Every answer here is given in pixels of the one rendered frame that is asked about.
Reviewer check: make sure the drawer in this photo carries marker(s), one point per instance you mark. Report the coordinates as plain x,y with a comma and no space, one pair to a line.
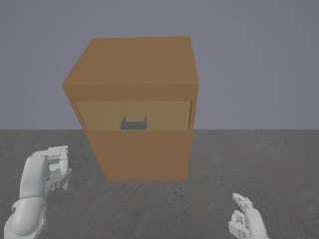
160,115

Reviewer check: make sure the left robot forearm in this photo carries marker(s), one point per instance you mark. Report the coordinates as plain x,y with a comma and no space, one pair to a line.
28,220

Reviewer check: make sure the left robot hand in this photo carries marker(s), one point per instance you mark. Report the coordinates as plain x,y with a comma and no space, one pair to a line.
37,170

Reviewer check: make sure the right robot hand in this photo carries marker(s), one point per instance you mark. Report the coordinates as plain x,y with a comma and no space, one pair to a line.
250,223

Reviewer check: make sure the handle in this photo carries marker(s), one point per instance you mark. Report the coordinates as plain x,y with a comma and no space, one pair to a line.
134,124

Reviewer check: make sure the cabinet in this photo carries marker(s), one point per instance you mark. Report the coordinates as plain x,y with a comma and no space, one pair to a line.
132,70

